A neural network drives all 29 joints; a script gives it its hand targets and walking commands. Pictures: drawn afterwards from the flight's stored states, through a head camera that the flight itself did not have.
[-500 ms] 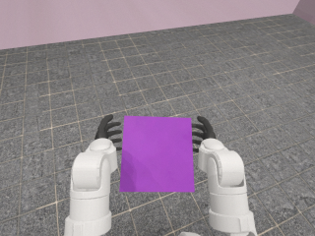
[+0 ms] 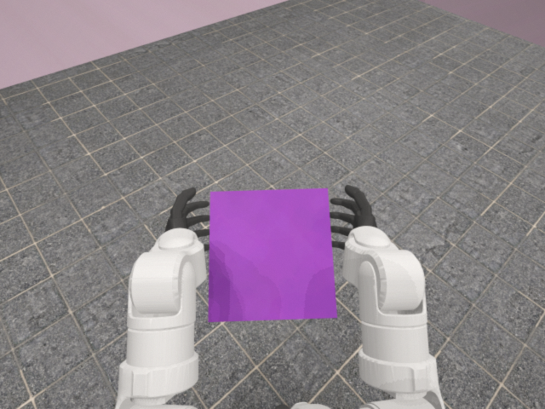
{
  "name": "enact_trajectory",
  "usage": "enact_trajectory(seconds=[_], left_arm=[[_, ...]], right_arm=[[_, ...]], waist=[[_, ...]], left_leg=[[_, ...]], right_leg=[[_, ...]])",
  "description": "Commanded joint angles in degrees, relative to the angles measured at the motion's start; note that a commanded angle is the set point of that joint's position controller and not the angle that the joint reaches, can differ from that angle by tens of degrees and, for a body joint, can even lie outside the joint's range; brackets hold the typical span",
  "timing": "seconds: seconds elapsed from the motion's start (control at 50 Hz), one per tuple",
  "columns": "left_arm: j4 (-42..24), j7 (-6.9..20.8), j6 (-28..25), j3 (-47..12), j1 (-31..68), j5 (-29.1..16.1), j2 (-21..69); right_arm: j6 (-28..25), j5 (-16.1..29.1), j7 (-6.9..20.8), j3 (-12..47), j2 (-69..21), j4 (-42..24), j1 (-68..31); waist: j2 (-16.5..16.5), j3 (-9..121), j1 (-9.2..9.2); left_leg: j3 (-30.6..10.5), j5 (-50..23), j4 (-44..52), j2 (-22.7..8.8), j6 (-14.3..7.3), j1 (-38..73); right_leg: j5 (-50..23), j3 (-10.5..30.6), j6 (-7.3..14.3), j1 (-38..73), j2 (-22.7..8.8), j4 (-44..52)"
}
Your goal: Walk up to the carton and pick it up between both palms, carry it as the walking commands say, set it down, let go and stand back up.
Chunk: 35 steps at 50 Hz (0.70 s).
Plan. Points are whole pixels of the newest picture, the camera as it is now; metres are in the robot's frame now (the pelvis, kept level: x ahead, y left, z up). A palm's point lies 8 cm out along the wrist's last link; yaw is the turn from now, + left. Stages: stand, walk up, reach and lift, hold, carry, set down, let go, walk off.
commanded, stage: carry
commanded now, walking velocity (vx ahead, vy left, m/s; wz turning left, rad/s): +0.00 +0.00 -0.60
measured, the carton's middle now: (271, 258) +0.34 -0.01 +0.00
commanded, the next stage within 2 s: none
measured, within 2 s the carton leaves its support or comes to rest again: neither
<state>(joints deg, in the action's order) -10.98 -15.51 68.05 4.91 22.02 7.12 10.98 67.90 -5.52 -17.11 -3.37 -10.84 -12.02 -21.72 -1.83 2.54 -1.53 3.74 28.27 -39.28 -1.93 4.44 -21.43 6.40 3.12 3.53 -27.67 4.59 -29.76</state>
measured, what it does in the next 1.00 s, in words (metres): walks backwards, turning right: left foot, then right foot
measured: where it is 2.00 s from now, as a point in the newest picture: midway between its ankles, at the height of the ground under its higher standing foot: outside the picture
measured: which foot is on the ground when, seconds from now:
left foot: up 0.00-0.00, down 0.02-0.36, up 0.38-0.66, down 0.68-0.96, up 0.98-1.00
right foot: down 0.00-0.04, up 0.06-0.32, down 0.34-0.70, up 0.72-0.92, down 0.94-1.00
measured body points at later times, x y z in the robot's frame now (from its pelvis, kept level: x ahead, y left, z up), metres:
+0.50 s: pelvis -0.06 -0.05 +0.00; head -0.04 -0.07 +0.45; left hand +0.28 -0.05 +0.08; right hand +0.20 -0.28 +0.07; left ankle -0.04 +0.10 -0.68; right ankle -0.04 -0.15 -0.73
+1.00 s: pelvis -0.13 -0.09 -0.01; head -0.12 -0.09 +0.44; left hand +0.21 -0.16 +0.10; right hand +0.08 -0.36 +0.09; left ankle -0.05 +0.07 -0.72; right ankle -0.15 -0.19 -0.73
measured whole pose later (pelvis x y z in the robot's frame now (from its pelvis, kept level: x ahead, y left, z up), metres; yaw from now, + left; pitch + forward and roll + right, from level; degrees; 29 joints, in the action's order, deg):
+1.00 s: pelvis -0.13 -0.09 -0.01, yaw -35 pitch +3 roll -2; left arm -9.9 -16.5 68.7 3.4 22.6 5.4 11.2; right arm 67.8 -6.0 -15.6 -5.6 -10.9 -10.0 -21.9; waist 2.6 2.6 3.0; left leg 7.6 25.3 -45.5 -14.5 7.6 -22.2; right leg 12.9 -6.9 1.4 -22.9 1.2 -34.8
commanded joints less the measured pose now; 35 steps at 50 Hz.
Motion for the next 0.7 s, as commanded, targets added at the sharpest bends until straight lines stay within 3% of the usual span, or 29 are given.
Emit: enact_trajectory(seconds=[0.0,0.02,0.04,0.06,0.08,0.1,0.12,0.16,0.22,0.26,0.28,0.3,0.32,0.34,0.36,0.38,0.4,0.44,0.48,0.54,0.6,0.64,0.66,0.68], left_arm=[[-5.98,11.95,-1.01,-26.17,15.69,-17.41,58.46],[-6.15,11.91,-0.77,-26.49,16.09,-17.38,58.81],[-8.38,12.05,-0.45,-28.17,18.58,-18.53,59.82],[-8.69,11.95,-0.14,-28.61,20.66,-18.76,60.08],[-8.46,12.08,0.22,-28.36,21.32,-19.18,59.59],[-8.27,12.27,0.27,-29.2,21.96,-20.19,60.23],[-7.95,12.48,0.25,-30.32,22.29,-20.99,60.82],[-9.07,12.6,0.17,-31.5,22.88,-22.49,60.8],[-6.71,12.07,0.82,-30.57,20.84,-21.69,59.69],[-4.97,12.03,1.19,-29.54,19.34,-21.05,59.07],[-3.97,12.1,1.29,-29.17,18.66,-20.78,59.18],[-2.93,12.25,1.29,-28.75,18.04,-20.56,59.41],[-2.02,12.39,1.21,-27.99,17.35,-20.26,59.28],[-0.99,12.38,0.67,-27.17,15.85,-19.35,58.72],[-0.79,12.5,-0.1,-27.01,15.9,-19.72,59.57],[-1.64,12.57,-0.4,-26.8,16.07,-19.59,59.95],[-2.52,12.65,-0.89,-26.12,16.47,-18.83,60.17],[-3.65,12.56,-1.99,-24.43,17.16,-17.57,60.62],[-5.25,11.93,-2.92,-23.66,15.23,-16.42,59.81],[-5.55,11.78,-3.25,-23.88,14.11,-15.75,59.07],[-5.55,11.75,-2.95,-24.95,13.25,-15.63,58.18],[-5.78,11.68,-2.61,-25.72,13.48,-15.94,57.62],[-5.88,11.66,-2.4,-26.19,13.53,-16.09,57.5],[-7.14,11.75,-2.0,-27.25,14.79,-16.74,57.81]], right_arm=[[-1.27,17.84,13.22,27.88,-63.63,-3.63,-15.48],[-1.35,17.65,13.27,27.34,-63.18,-3.62,-15.31],[-1.82,17.04,13.32,25.99,-62.03,-3.93,-15.47],[-1.6,16.71,13.37,25.8,-61.66,-4.32,-16.34],[-1.11,15.96,13.25,25.26,-61.44,-3.71,-15.56],[-1.09,15.11,13.28,24.33,-61.21,-3.51,-15.18],[-1.3,14.58,13.27,23.33,-60.88,-3.29,-14.78],[-1.8,14.79,12.86,22.18,-60.15,-4.68,-15.32],[-1.6,14.34,12.3,20.84,-58.03,-4.38,-14.13],[-1.28,13.68,12.04,20.47,-57.56,-2.69,-12.67],[-1.2,13.35,11.95,20.39,-57.58,-1.78,-12.31],[-1.2,13.07,11.92,20.36,-57.61,-0.64,-11.72],[-1.31,13.06,11.93,20.48,-57.74,-0.02,-11.88],[-1.13,13.15,12.15,21.84,-58.11,-0.92,-12.26],[-1.21,15.52,12.6,23.95,-59.5,-2.82,-15.85],[-1.38,17.2,12.97,25.35,-61.2,-2.97,-17.68],[-1.68,18.83,13.34,27.22,-62.36,-4.38,-20.5],[-2.32,21.65,14.05,29.07,-63.72,-7.01,-24.43],[-2.6,22.56,14.09,29.08,-63.6,-7.34,-22.64],[-2.8,22.74,13.84,29.61,-63.92,-6.89,-21.72],[-2.53,21.67,13.76,29.07,-63.05,-5.88,-19.47],[-2.21,20.83,13.76,28.24,-62.98,-4.93,-17.65],[-2.08,20.42,13.8,27.66,-62.96,-4.54,-16.63],[-2.28,19.69,13.7,26.44,-61.92,-4.47,-15.9]], waist=[[-5.91,22.99,1.99],[-1.48,21.91,1.49],[13.39,19.5,0.34],[21.88,15.73,0.15],[14.79,14.09,0.63],[9.79,14.18,1.23],[9.38,14.72,1.52],[13.85,16.45,1.42],[16.59,17.78,0.58],[16.86,18.44,0.42],[16.1,18.85,0.81],[13.97,19.6,1.23],[9.01,20.52,1.28],[-6.39,22.1,1.91],[-14.84,22.81,2.19],[-11.35,23.16,1.94],[-8.76,23.42,1.86],[-8.15,22.72,1.97],[-6.99,23.77,2.19],[-6.73,24.84,2.65],[-6.72,23.99,2.8],[-5.99,23.26,2.13],[-4.96,23.63,1.81],[2.71,22.08,1.1]], left_leg=[[1.27,-4.73,14.51,-1.33,-1.47,15.55],[-2.74,-3.85,17.28,-6.59,-3.19,22.36],[-13.98,-6.14,20.59,-18.68,-7.45,22.18],[-19.84,-15.4,23.98,-30.21,-12.45,16.13],[-16.16,-26.39,21.82,-29.32,-12.99,13.07],[-9.06,-33.31,18.8,-24.8,-10.41,11.9],[-3.15,-41.38,15.65,-21.0,-7.63,14.03],[1.41,-50.08,11.63,-17.65,-5.51,18.47],[1.63,-51.25,9.93,-19.37,-6.16,22.16],[2.41,-50.27,7.54,-19.77,-5.27,22.99],[3.58,-48.4,5.29,-19.14,-3.82,22.59],[4.74,-45.0,2.19,-18.49,-1.39,19.43],[4.7,-35.2,-2.64,-16.92,1.2,11.09],[5.52,-12.32,-11.09,-10.99,4.52,-5.3],[2.92,11.02,-17.52,-6.3,4.94,-11.71],[-0.69,11.82,-21.31,-6.14,4.45,-13.4],[-2.09,8.73,-21.92,-6.52,3.46,-13.09],[-2.48,2.62,-20.5,-6.41,2.7,-13.01],[-1.91,0.89,-17.51,-5.21,2.83,-10.43],[-1.43,0.92,-11.76,-3.39,1.81,-6.16],[-0.44,0.95,-3.01,-1.48,0.71,-0.1],[1.36,-2.7,8.62,-0.57,-0.05,8.58],[0.62,-5.06,13.07,-2.98,-0.71,15.83],[-5.54,-2.76,15.56,-9.56,-3.03,20.12]], right_leg=[[3.2,11.89,-0.42,10.15,-11.91,9.68],[3.51,7.86,-3.59,2.67,-8.64,7.24],[11.01,-0.44,-7.47,-4.84,-2.43,-3.74],[21.56,-5.54,-6.38,-8.88,-1.88,-22.5],[22.58,-4.79,-6.12,-7.77,-4.94,-32.12],[21.38,-3.96,-5.48,-6.01,-5.78,-34.48],[19.82,-4.14,-5.14,-6.08,-5.98,-32.52],[19.73,-7.68,-6.0,-4.96,-4.46,-24.92],[21.33,-10.75,-6.55,-2.53,-3.81,-15.32],[17.74,-12.02,-6.47,0.34,-3.54,-6.64],[13.11,-12.76,-6.32,3.27,-3.04,0.46],[5.42,-11.01,-6.06,9.04,-4.11,8.42],[-4.18,-4.56,-5.4,17.68,-8.39,8.65],[-36.28,11.95,0.35,27.59,-19.95,1.97],[-51.73,16.08,5.09,30.46,-22.35,-0.6],[-49.68,14.52,5.94,31.13,-22.54,-0.67],[-41.13,12.42,5.52,29.19,-21.6,0.43],[-27.29,9.94,4.65,27.02,-18.53,2.09],[-19.21,9.82,4.59,25.5,-17.33,3.67],[-9.91,12.25,5.1,23.61,-16.99,6.43],[-3.24,13.69,4.14,19.59,-15.86,8.54],[-0.45,11.57,1.76,15.21,-13.35,8.33],[0.19,9.66,-0.33,11.0,-11.64,7.58],[3.62,4.79,-4.1,3.17,-7.97,4.57]])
